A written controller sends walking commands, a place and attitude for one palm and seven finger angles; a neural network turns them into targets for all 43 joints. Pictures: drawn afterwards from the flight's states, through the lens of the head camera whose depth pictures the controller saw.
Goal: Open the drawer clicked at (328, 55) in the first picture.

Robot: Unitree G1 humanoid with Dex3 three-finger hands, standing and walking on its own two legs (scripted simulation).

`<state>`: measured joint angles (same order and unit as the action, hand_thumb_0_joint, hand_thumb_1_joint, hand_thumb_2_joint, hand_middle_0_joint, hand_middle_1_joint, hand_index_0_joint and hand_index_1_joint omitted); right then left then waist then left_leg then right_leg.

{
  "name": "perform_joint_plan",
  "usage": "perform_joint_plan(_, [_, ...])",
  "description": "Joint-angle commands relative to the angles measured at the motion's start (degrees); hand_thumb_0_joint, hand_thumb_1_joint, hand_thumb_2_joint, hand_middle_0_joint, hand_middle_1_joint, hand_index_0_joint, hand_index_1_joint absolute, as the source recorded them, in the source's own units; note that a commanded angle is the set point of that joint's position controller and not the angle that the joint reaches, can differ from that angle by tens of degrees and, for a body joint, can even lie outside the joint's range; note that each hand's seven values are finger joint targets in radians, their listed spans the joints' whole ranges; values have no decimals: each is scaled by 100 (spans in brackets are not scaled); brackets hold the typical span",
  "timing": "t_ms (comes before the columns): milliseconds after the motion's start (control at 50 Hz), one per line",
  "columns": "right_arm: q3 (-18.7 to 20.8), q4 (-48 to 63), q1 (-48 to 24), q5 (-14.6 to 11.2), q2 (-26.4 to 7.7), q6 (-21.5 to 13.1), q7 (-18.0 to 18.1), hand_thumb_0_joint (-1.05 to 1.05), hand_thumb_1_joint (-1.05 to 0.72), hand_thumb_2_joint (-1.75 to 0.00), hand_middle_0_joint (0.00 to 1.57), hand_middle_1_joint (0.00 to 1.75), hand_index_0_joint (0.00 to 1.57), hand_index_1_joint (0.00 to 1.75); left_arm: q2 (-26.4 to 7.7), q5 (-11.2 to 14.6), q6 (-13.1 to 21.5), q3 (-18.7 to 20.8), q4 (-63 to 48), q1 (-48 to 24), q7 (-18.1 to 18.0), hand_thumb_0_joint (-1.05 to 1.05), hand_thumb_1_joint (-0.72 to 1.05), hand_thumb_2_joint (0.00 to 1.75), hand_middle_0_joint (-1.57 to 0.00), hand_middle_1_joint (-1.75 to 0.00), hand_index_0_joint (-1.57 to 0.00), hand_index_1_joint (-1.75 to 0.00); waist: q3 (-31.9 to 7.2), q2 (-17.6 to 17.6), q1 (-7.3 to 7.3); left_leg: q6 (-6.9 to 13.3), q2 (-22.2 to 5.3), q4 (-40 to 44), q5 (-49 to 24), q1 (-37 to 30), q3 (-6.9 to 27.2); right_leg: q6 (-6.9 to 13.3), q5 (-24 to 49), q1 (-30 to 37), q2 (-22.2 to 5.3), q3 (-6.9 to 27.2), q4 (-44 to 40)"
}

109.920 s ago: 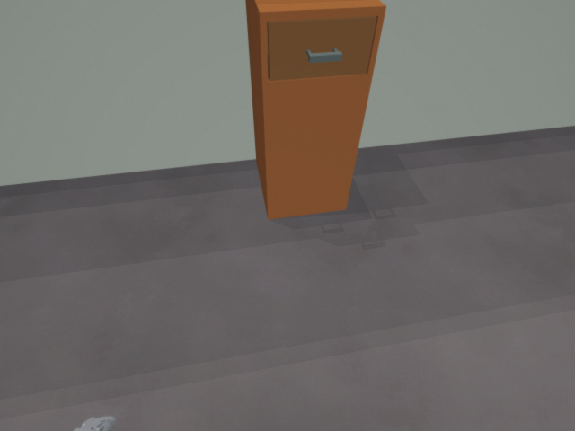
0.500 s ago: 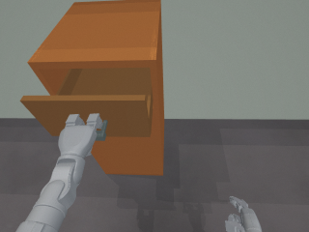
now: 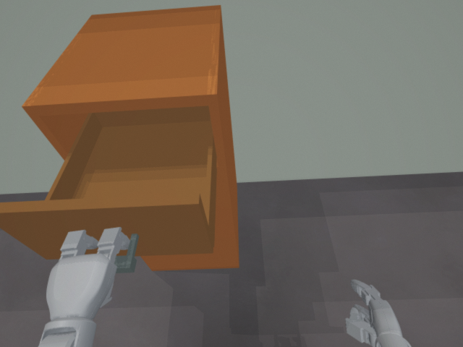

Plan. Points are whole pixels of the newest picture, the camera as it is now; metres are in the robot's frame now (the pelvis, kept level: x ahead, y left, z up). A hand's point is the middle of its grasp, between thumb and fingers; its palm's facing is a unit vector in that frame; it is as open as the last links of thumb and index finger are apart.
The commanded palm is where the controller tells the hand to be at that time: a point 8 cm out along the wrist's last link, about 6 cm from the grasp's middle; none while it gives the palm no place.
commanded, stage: pull the drawer open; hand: left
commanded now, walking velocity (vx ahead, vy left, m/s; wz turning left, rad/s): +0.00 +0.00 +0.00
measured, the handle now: (105, 253) +0.25 +0.25 +0.03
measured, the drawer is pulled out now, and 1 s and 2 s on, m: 0.23 0.30 0.29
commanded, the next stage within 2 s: open the thumb to release the handle in 0.72 s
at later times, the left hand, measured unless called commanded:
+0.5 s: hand (88, 335) +0.13 +0.23 +0.02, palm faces +0.01 -0.08 -1.00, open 7.2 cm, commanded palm +0.08 +0.24 +0.07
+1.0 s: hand (90, 331) +0.14 +0.23 +0.02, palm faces +0.06 -0.05 -1.00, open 7.2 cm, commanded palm +0.10 +0.24 +0.07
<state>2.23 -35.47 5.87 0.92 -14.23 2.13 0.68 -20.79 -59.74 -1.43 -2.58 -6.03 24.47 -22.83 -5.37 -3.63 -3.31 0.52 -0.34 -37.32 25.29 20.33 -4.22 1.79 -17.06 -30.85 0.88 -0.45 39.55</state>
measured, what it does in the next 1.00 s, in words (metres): stands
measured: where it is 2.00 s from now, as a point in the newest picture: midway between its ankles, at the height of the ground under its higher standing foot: outside the picture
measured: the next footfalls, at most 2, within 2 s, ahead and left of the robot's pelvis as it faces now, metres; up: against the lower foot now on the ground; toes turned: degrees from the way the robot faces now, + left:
none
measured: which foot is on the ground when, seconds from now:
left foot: down 0.00-1.00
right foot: down 0.00-1.00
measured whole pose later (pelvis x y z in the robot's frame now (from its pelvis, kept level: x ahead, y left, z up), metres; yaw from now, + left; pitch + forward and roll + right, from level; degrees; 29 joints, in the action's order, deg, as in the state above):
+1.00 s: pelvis -0.03 -0.01 -0.01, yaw +2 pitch +6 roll +1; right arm 1.0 -34.7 6.5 1.9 -13.8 2.5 2.0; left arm -21.6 -60.1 0.9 -3.1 -9.8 30.7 -25.8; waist -4.3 -3.6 -5.6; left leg -0.1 -0.1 -42.3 25.7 22.7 -2.4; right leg 2.6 -17.5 -32.3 0.3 -2.0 43.5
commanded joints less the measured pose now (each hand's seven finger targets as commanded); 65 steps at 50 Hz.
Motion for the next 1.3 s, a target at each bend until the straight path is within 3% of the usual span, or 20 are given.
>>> perform_joint_plan(0, [39, 960, -774, -16, -457, -257, -12, 0, -90, -90, 20, 30, 20, 30, -833, 166, -213, 911, -1036, 817, -196, 0, 90, 90, -40, -135, -40, -135, -863, 379, -323, -55, 198, 342, -2291, 286, 276, 40, 2118, 1653, 1, 175, -332])
perform_joint_plan(60, [2, 1011, -784, -7, -423, -246, -55, 0, -90, -90, 20, 30, 20, 30, -904, 216, -122, 1032, -1302, 1377, -173, 0, 90, 90, -40, -135, -40, -135, -1008, 347, -407, -72, 181, 293, -2606, 189, 275, 30, 2456, 1811, -3, 226, -307])
perform_joint_plan(120, [-72, 1057, -808, -10, -367, -223, -118, 0, -90, -90, 20, 30, 20, 30, -735, 269, -19, 904, -1430, 2015, -142, 0, 90, 90, -40, -135, -40, -135, -759, 404, -434, -81, 156, 266, -2675, 259, 251, 0, 2542, 1742, 9, 202, -276])
perform_joint_plan(160, [-75, 1127, -805, -4, -434, -193, -156, 0, -90, -90, 20, 30, 20, 30, -969, 245, 2, 1104, -1717, 2059, -189, 0, 90, 90, -40, -135, -40, -135, -902, 183, -434, -98, 119, 221, -2851, 223, 252, 7, 2647, 1764, -4, 263, -265])
perform_joint_plan(380, [-41, 1296, -734, 105, -438, -168, -299, 0, -90, -90, 20, 30, 20, 30, -761, 128, 151, 1009, -2041, 3085, -643, 0, 90, 90, -40, -135, -40, -135, -880, 197, -443, -92, 32, -112, -2884, 402, 356, 21, 2409, 1237, 23, 245, 67])
perform_joint_plan(460, [18, 1328, -665, 135, -495, -118, -259, 0, -90, -90, 20, 30, 20, 30, -859, 79, 104, 1083, -2050, 2701, -750, 0, 90, 90, -40, -135, -40, -135, -905, 224, -375, -79, 43, -187, -2567, 492, 406, 38, 2004, 994, 38, 256, 101])
perform_joint_plan(520, [29, 1301, -636, 132, -454, -160, -242, 0, -90, -90, 20, 30, 20, 30, -658, 98, 82, 913, -1871, 2697, -753, 0, 90, 90, -40, -135, -40, -135, -780, 268, -363, -57, 90, -206, -2212, 584, 431, 53, 1647, 863, 54, 200, 126])
perform_joint_plan(560, [36, 1343, -652, 122, -500, -126, -200, 0, -90, -90, 20, 30, 20, 30, -829, 147, 0, 1049, -1930, 2497, -742, 0, 90, 90, -40, -135, -40, -135, -948, 341, -370, -48, 87, -173, -2032, 629, 432, 50, 1560, 989, 26, 230, 100])
perform_joint_plan(620, [24, 1281, -683, 105, -460, -156, -130, 0, -90, -90, 20, 30, 20, 30, -714, 180, -58, 957, -1729, 2287, -688, 0, 90, 90, -40, -135, -40, -135, -635, 457, -334, -5, 148, -116, -1568, 776, 415, 47, 1322, 936, 23, 218, 10])
perform_joint_plan(660, [26, 1297, -692, 97, -485, -152, -92, 0, -90, -90, 20, 30, 20, 30, -899, 224, -95, 1139, -1762, 2177, -661, 0, 90, 90, -40, -135, -40, -135, -745, 528, -347, 1, 137, -71, -1468, 785, 415, 33, 1246, 1071, -17, 239, -53])
perform_joint_plan(780, [4, 1257, -712, 74, -452, -217, -34, 0, -90, -90, 20, 30, 20, 30, -787, 258, -75, 1010, -1631, 2115, -529, 0, 90, 90, -40, -135, -40, -135, -543, 411, -363, 19, 180, 34, -1165, 797, 372, 25, 896, 1096, -25, 265, -210])
perform_joint_plan(800, [-1, 1100, -721, 94, -548, -167, 28, 0, -90, -90, 20, 30, 20, 30, -920, 152, -87, 939, -1557, 528, -535, 0, 90, 90, -40, -135, -40, -135, -331, 479, -6, 43, 208, 3, -871, 842, 428, 4, 617, 731, -45, 269, -285])
perform_joint_plan(820, [34, 1133, -691, 132, -475, -229, 95, 0, -90, -90, 20, 30, 20, 30, -910, 116, -57, 1093, -1365, 645, -559, 0, 83, 87, -40, -134, -40, -134, -367, 441, -197, 45, 221, 60, -737, 834, 416, 10, 423, 859, -44, 272, -343])
perform_joint_plan(840, [22, 1113, -647, 117, -450, -252, 102, 0, -90, -90, 20, 30, 20, 30, -925, 102, -67, 1119, -1160, 851, -560, 0, 76, 84, -39, -134, -39, -134, -518, 501, -233, 43, 220, 54, -753, 796, 409, 6, 351, 945, -60, 273, -365])
perform_joint_plan(960, [4, 1029, -764, 75, -448, -273, 179, 0, -90, -90, 20, 30, 20, 30, -998, 56, -140, 1001, -1153, 379, -407, 0, 34, 66, -36, -129, -36, -129, -658, 366, -277, 13, 250, 224, -891, 562, 372, 8, 459, 1193, -79, 314, -519])
perform_joint_plan(1020, [-40, 999, -853, 45, -397, -294, 183, 0, -90, -90, 20, 30, 20, 30, -767, 100, -166, 729, -1004, 595, -269, 0, 13, 57, -35, -127, -35, -127, -369, 433, -308, 21, 268, 303, -836, 597, 336, -6, 385, 1233, -76, 298, -625])
perform_joint_plan(1060, [-44, 1000, -832, 60, -425, -286, 203, 0, -90, -90, 20, 30, 20, 30, -974, 81, -154, 891, -1068, 270, -203, 0, -1, 51, -33, -125, -33, -125, -389, 476, -289, 31, 259, 358, -777, 549, 338, -20, 193, 1262, -93, 368, -741])
perform_joint_plan(1200, [-60, 936, -824, 84, -377, -347, 248, 0, -90, -90, 20, 30, 20, 30, -952, 109, 10, 902, -823, 226, -82, 0, -50, 30, -30, -120, -30, -120, -231, 533, -335, 41, 280, 479, -622, 529, 316, -39, -65, 1380, -126, 440, -963])
perform_joint_plan(1260, [-43, 894, -793, 93, -399, -355, 269, 0, -90, -90, 20, 30, 20, 30, -1158, 92, 117, 1144, -769, 345, -79, 0, -50, 30, -30, -120, -30, -120, -338, 490, -395, 22, 286, 493, -775, 495, 331, -23, 147, 1537, -154, 616, -1019])
perform_joint_plan(1280, [-63, 919, -811, 100, -374, -367, 255, 0, -90, -90, 20, 30, 20, 30, -1006, 62, 122, 999, -808, 362, -88, 0, -50, 30, -30, -120, -30, -120, -328, 423, -388, 25, 292, 485, -804, 481, 315, -26, 204, 1485, -146, 537, -956])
